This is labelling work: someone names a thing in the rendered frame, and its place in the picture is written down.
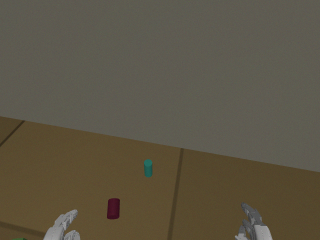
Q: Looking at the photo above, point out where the right robot hand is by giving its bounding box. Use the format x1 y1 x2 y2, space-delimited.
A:
235 202 273 240

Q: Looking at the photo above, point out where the left robot hand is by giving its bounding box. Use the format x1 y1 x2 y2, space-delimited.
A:
43 209 81 240

